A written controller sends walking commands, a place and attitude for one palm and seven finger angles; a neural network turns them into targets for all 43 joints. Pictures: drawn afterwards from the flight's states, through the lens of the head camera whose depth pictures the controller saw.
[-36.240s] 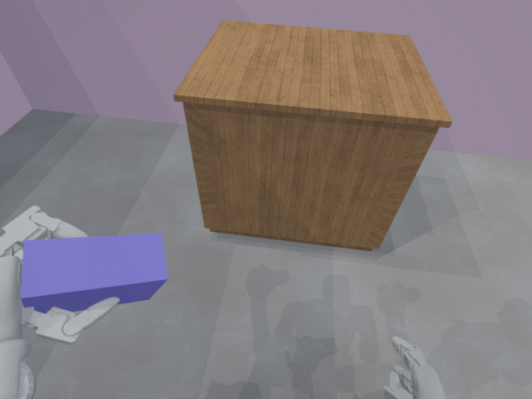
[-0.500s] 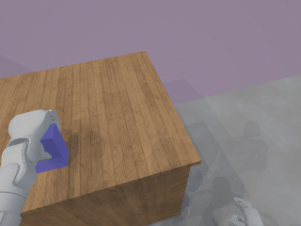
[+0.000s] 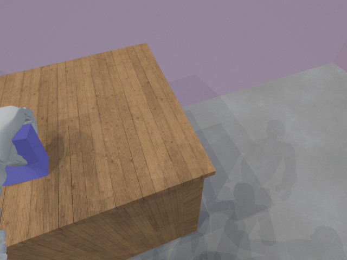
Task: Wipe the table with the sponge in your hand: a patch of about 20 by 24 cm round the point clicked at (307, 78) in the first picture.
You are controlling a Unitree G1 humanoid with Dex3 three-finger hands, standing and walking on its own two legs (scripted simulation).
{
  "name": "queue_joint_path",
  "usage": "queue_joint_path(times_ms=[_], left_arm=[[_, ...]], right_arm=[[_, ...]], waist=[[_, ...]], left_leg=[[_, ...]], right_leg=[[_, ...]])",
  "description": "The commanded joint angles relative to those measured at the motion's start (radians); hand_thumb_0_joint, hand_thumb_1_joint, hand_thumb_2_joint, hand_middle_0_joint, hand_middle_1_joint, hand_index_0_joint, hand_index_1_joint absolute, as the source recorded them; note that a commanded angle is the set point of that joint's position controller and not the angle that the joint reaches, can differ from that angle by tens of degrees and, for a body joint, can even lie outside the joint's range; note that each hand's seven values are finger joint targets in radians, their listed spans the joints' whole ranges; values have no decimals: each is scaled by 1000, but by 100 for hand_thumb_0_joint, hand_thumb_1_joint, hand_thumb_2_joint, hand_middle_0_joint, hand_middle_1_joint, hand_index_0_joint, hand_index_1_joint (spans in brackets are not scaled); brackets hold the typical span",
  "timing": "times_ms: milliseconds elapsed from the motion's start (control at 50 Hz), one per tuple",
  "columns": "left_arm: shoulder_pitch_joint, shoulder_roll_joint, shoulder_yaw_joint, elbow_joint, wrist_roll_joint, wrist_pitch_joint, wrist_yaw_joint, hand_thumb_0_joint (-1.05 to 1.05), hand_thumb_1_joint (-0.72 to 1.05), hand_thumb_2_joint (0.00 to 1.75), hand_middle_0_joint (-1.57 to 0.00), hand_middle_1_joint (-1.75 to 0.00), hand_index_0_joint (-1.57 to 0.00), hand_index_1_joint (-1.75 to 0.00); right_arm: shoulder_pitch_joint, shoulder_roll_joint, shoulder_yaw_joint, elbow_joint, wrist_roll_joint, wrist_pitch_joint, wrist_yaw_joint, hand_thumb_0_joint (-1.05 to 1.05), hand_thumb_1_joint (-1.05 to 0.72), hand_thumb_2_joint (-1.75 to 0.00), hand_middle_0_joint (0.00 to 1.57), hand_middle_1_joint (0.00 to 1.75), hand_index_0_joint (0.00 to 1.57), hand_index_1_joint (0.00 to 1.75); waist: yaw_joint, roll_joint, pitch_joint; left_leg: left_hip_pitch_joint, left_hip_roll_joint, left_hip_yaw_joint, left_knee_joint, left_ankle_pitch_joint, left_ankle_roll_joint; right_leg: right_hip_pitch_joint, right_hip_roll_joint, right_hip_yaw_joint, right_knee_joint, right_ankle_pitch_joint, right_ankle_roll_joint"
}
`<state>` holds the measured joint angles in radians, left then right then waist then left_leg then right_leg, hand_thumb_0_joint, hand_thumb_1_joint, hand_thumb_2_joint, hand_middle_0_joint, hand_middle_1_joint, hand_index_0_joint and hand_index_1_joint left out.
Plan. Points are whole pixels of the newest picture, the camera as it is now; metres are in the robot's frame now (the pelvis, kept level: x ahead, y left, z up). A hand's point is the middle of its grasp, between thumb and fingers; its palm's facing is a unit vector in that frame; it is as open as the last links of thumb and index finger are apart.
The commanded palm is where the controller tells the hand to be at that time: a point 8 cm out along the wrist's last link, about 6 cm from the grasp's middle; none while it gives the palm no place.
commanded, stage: wipe forward along the middle lane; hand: left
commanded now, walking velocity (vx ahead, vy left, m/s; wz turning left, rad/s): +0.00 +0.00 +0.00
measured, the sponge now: (20, 161) +0.32 +0.41 +0.04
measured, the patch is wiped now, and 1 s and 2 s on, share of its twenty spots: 1.00 1.00 1.00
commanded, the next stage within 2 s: slide back across to the first lane in 0.54 s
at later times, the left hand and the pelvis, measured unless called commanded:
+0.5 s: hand (15, 125) +0.39 +0.42 +0.10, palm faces -0.20 +0.02 -0.98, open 9.9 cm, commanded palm +0.40 +0.42 +0.12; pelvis +0.00 +0.02 +0.00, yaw +0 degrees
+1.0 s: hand (8, 115) +0.41 +0.45 +0.10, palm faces -0.12 -0.03 -0.99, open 10.0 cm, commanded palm +0.39 +0.45 +0.14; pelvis +0.02 +0.06 +0.00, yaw -1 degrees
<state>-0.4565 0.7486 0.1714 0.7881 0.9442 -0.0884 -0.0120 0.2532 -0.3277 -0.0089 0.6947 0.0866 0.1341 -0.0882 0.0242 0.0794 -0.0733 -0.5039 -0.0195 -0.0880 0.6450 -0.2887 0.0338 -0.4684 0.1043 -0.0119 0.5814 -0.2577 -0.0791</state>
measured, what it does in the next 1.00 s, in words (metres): shifts its weight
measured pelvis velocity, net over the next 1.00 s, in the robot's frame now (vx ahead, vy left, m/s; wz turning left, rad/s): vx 0.02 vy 0.06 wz -0.02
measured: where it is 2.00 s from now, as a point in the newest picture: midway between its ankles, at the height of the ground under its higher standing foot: outside the picture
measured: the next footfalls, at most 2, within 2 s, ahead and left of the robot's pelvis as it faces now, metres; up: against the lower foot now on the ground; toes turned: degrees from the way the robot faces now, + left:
none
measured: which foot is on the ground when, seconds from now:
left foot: down 0.00-1.00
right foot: down 0.00-1.00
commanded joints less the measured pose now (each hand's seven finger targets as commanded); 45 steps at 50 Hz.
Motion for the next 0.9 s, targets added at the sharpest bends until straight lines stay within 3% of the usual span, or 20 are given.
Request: queue_joint_path(times_ms=[0,60,80,120,200,260,320,360,420,480,540,600,660,700,720,740,780,820,840,880], left_arm=[[-237,314,42,11,46,29,60,0,10,130,-120,-160,-120,-160],[-274,357,52,43,58,28,57,0,10,130,-120,-160,-120,-160],[-310,318,9,40,59,28,56,0,10,130,-120,-160,-120,-160],[-310,340,25,70,65,26,55,0,10,130,-120,-160,-120,-160],[-367,348,10,86,68,8,48,0,10,130,-120,-160,-120,-160],[-376,385,40,103,72,-8,50,0,10,130,-120,-160,-120,-160],[-412,344,-4,117,78,-11,55,0,10,130,-120,-160,-120,-160],[-411,360,12,122,84,-20,60,0,10,130,-120,-160,-120,-160],[-439,316,-28,125,82,-12,67,0,10,130,-120,-160,-120,-160],[-480,344,-19,152,83,-12,71,0,10,130,-120,-160,-120,-160],[-535,317,-45,132,85,-19,68,0,10,130,-120,-160,-120,-160],[-521,323,-48,179,99,-13,72,0,10,130,-120,-160,-120,-160],[-523,354,-17,144,105,-30,73,0,10,130,-120,-160,-120,-160],[-500,336,-22,158,97,-27,77,0,10,130,-120,-160,-120,-160],[-489,368,6,165,99,-26,80,0,10,130,-120,-160,-120,-160],[-497,379,22,132,90,-33,78,0,10,130,-120,-160,-120,-160],[-494,387,22,139,96,-28,85,0,10,130,-120,-160,-120,-160],[-475,400,41,122,101,-26,93,0,10,130,-120,-160,-120,-160],[-479,398,46,97,97,-31,88,0,10,130,-120,-160,-120,-160],[-430,381,38,116,102,-19,90,0,10,130,-120,-160,-120,-160]], right_arm=[[-14,-145,-45,-115,-3,-34,-2,0,-90,-90,20,30,20,30],[1,-151,-44,-106,-3,-30,-4,0,-90,-90,20,30,20,30],[3,-149,-42,-108,0,-31,-2,0,-90,-90,20,30,20,30],[10,-152,-44,-104,1,-30,-1,0,-90,-90,20,30,20,30],[28,-153,-42,-104,2,-27,-4,0,-90,-90,20,30,20,30],[48,-157,-45,-102,-1,-23,-7,0,-90,-90,20,30,20,30],[53,-154,-43,-103,3,-20,-4,0,-90,-90,20,30,20,30],[65,-155,-48,-100,-1,-20,-4,0,-90,-90,20,30,20,30],[71,-152,-48,-101,3,-16,0,0,-90,-90,20,30,20,30],[89,-156,-46,-91,1,-16,-2,0,-90,-90,20,30,20,30],[91,-151,-44,-88,5,-21,-3,0,-90,-90,20,30,20,30],[112,-155,-47,-79,0,-14,0,0,-90,-90,20,30,20,30],[117,-149,-51,-82,-4,-4,1,0,-90,-90,20,30,20,30],[114,-147,-52,-88,-2,0,3,0,-90,-90,20,30,20,30],[111,-151,-52,-86,-2,4,4,0,-90,-90,20,30,20,30],[100,-150,-49,-95,-1,4,3,0,-90,-90,20,30,20,30],[103,-150,-54,-90,-2,8,6,0,-90,-90,20,30,20,30],[94,-148,-56,-89,-3,11,10,0,-90,-90,20,30,20,30],[81,-146,-53,-93,-1,10,11,0,-90,-90,20,30,20,30],[85,-146,-58,-90,-5,16,17,0,-90,-90,20,30,20,30]], waist=[[-30,-149,-162],[-34,-133,-181],[-49,-117,-171],[-49,-137,-173],[-59,-121,-198],[-52,-121,-239],[-70,-108,-200],[-62,-94,-232],[-80,-107,-226],[-86,-125,-225],[-91,-78,-236],[-94,-99,-243],[-69,-43,-303],[-73,-64,-274],[-64,-85,-273],[-48,-48,-285],[-52,-60,-280],[-38,-43,-276],[-25,7,-287],[-23,-21,-272]], left_leg=[[-73,-32,53,-38,-3,44],[-85,-34,52,-31,5,46],[-85,-33,53,-35,-5,46],[-87,-29,53,-30,-9,46],[-92,-26,52,-20,4,45],[-88,-25,51,-17,31,46],[-91,-24,52,-23,6,43],[-66,-22,50,-22,37,45],[-60,-22,53,-24,33,43],[-67,-19,47,-32,29,46],[-31,-15,40,-48,49,44],[-23,-13,37,-37,63,42],[32,-12,29,-49,124,36],[27,-11,31,-56,113,35],[24,-11,27,-63,112,35],[41,-11,20,-80,138,31],[54,-10,22,-82,140,32],[80,-9,20,-91,169,28],[109,-7,11,-106,210,19],[124,-7,9,-105,228,16]], right_leg=[[179,-98,123,-133,104,31],[182,-94,124,-128,113,29],[157,-93,113,-131,95,31],[148,-91,115,-134,86,31],[154,-95,119,-125,121,29],[163,-88,107,-112,146,26],[107,-81,92,-122,98,27],[108,-74,85,-116,116,22],[87,-70,76,-123,111,26],[82,-66,67,-123,90,25],[46,-59,53,-123,76,19],[34,-52,45,-119,82,19],[55,-45,32,-106,108,7],[54,-44,32,-119,103,10],[63,-42,31,-122,96,9],[73,-42,29,-119,106,1],[79,-40,23,-124,102,5],[90,-40,18,-128,117,1],[93,-40,16,-126,127,-7],[97,-36,5,-130,128,-5]])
